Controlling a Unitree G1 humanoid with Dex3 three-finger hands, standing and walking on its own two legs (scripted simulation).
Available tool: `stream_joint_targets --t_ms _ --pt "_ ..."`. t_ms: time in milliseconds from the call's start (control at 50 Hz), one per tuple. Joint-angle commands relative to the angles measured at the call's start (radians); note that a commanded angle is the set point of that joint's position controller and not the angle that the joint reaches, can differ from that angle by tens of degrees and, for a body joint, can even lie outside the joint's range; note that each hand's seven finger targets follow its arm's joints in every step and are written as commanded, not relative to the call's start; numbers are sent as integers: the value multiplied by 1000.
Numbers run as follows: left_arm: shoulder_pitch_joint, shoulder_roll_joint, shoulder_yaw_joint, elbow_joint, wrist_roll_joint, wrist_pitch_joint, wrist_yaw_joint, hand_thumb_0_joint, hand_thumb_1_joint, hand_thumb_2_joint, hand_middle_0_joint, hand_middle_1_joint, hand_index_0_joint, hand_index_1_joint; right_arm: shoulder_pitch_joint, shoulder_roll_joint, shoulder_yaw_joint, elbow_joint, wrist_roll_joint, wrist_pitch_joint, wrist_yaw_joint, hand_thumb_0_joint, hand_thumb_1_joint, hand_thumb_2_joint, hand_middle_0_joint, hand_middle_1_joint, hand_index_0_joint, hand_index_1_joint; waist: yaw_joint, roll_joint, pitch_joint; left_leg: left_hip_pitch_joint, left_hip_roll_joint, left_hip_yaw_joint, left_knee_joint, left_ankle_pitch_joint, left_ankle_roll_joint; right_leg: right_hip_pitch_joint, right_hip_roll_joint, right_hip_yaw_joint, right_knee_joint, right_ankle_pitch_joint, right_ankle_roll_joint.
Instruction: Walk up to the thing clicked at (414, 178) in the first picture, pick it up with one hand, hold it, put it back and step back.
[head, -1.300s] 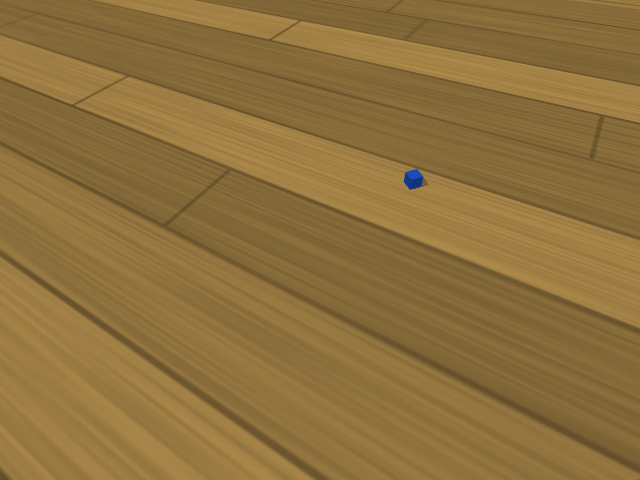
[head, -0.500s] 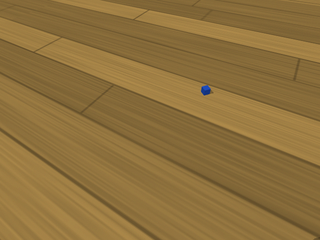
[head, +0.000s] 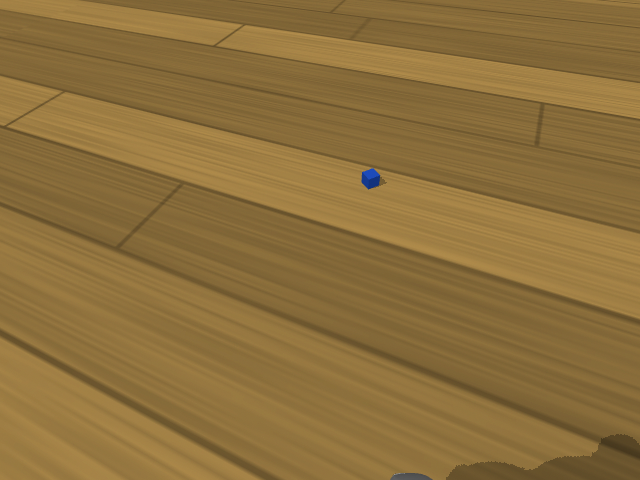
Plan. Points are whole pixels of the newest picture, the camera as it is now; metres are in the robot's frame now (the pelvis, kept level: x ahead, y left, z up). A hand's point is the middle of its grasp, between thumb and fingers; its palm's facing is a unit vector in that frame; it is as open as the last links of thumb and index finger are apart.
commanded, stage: walk up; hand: left
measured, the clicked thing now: (370, 178) +1.49 -0.25 -0.75
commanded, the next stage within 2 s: none
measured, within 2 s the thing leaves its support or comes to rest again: neither
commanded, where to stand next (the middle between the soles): +1.03 -0.34 m, yaw -19 degrees
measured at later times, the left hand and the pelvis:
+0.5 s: hand (223, 425) +0.24 +0.17 -0.16, palm faces -0.17 -0.93 -0.31, open 7.4 cm; pelvis +0.19 -0.09 -0.01, yaw -10 degrees
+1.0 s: hand (307, 217) +0.65 +0.03 -0.13, palm faces -0.37 -0.82 -0.43, open 7.4 cm; pelvis +0.42 -0.18 -0.03, yaw -18 degrees
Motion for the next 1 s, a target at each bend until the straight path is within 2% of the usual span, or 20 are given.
stream_joint_targets --t_ms 0,60,120,140,160,180,200,280,440,500,520,540,560,680,760,860,900,920,960,980 --pt "-34 174 58 -130 -19 -34 -37 0 900 900 -200 -300 -200 -300 -170 -323 -83 -129 -13 -25 -9 0 -900 -900 200 300 200 300 59 225 47 -79 267 -134 -205 -292 168 -39 -103 4 -75 58 2" --pt "-9 174 67 -121 -17 -43 -36 0 900 900 -200 -300 -200 -300 -154 -309 -79 -129 -19 -18 1 0 -900 -900 200 300 200 300 56 180 51 -196 195 -8 -90 -281 141 147 -50 -103 -188 140 4" --pt "234 236 98 -49 -6 -60 -3 0 900 900 -200 -300 -200 -300 -119 -250 -53 -128 -14 4 0 0 -900 -900 200 300 200 300 163 -120 -46 -380 86 87 394 -242 107 473 54 -145 -236 102 -20" --pt "349 315 124 -39 -3 -66 20 0 900 900 -200 -300 -200 -300 -107 -156 -20 -155 -8 6 4 0 -900 -900 200 300 200 300 225 -399 -32 -565 -29 105 711 -374 66 515 -69 135 -437 -192 -73" --pt "274 379 124 -97 -9 -76 28 0 900 900 -200 -300 -200 -300 -78 -170 -11 -195 15 9 13 0 -900 -900 200 300 200 300 153 -396 -4 -657 -65 -8 838 -357 24 415 -280 630 -710 -480 -166" --pt "175 409 122 -130 -26 -76 26 0 900 900 -200 -300 -200 -300 -93 -264 -38 -183 10 11 11 0 -900 -900 200 300 200 300 115 -244 69 -595 1 -89 837 -304 20 277 -358 779 -767 -592 -241" --pt "125 397 118 -154 -36 -79 30 0 900 900 -200 -300 -200 -300 -107 -297 -45 -172 17 5 12 0 -900 -900 200 300 200 300 96 -163 105 -600 48 -115 831 -243 23 247 -351 743 -750 -502 -271" --pt "61 294 83 -173 -40 -94 45 0 900 900 -200 -300 -200 -300 39 -257 -38 -118 38 3 27 0 -900 -900 200 300 200 300 28 -125 32 -439 88 -117 642 -114 44 205 -203 354 -613 -152 -195" --pt "36 276 61 -237 -33 -113 40 0 900 900 -200 -300 -200 -300 -8 -227 -58 -189 14 -10 46 0 -900 -900 200 300 200 300 21 -48 45 -223 40 -31 288 75 11 37 -157 203 -574 -67 -180" --pt "27 219 36 -254 -24 -113 39 0 900 900 -200 -300 -200 -300 190 -260 -87 -142 7 -30 26 0 -900 -900 200 300 200 300 -99 86 -63 172 -3 -33 183 48 41 -140 -78 107 -227 89 -124" --pt "101 144 16 -245 -32 -112 41 0 900 900 -200 -300 -200 -300 280 -324 -107 -131 -4 -41 13 0 -900 -900 200 300 200 300 -127 316 -127 293 131 -239 28 -233 89 -236 40 0 103 100 -88" --pt "146 106 2 -239 -37 -110 48 0 900 900 -200 -300 -200 -300 268 -359 -108 -160 -6 -49 5 0 -900 -900 200 300 200 300 -92 342 -91 271 344 -651 -138 -466 139 -375 145 33 290 -88 -41" --pt "165 207 17 -226 -32 -103 58 0 900 900 -200 -300 -200 -300 175 -368 -105 -194 18 -48 7 0 -900 -900 200 300 200 300 -58 197 -66 180 416 -752 -203 -559 212 -351 89 95 341 -91 -45" --pt "111 196 23 -195 -54 -107 39 0 900 900 -200 -300 -200 -300 115 -273 -53 -196 33 -55 7 0 -900 -900 200 300 200 300 -2 169 51 -26 238 -186 -110 221 191 -201 -28 72 176 91 -6" --pt "-22 167 16 -257 -50 -97 13 0 900 900 -200 -300 -200 -300 117 -303 -58 -216 27 -47 5 0 -900 -900 200 300 200 300 -21 190 46 0 230 -70 -85 350 216 -160 -42 -6 -71 124 1" --pt "-61 169 28 -240 -38 -90 4 0 900 900 -200 -300 -200 -300 115 -313 -61 -216 31 -23 7 0 -900 -900 200 300 200 300 -24 143 -6 -81 199 -7 -7 183 169 84 20 -115 -246 265 -25" --pt "60 205 48 -200 -37 -95 18 0 900 900 -200 -300 -200 -300 95 -293 -51 -230 34 -15 5 0 -900 -900 200 300 200 300 62 39 -71 -155 183 19 201 270 137 320 40 -113 -292 284 -47" --pt "174 251 70 -169 -37 -105 31 0 900 900 -200 -300 -200 -300 141 -240 -28 -231 31 -13 6 0 -900 -900 200 300 200 300 116 -105 -150 -232 119 54 445 233 109 496 38 -70 -320 215 -63" --pt "249 382 99 -186 -46 -115 56 0 900 900 -200 -300 -200 -300 213 -207 -6 -238 43 -2 6 0 -900 -900 200 300 200 300 127 -303 -183 -553 -50 -16 794 -248 37 633 -340 656 -571 -56 -201" --pt "185 379 96 -201 -58 -112 56 0 900 900 -200 -300 -200 -300 167 -293 -28 -220 37 8 -3 0 -900 -900 200 300 200 300 120 -215 -135 -556 11 -75 876 -242 36 550 -364 699 -573 -62 -269"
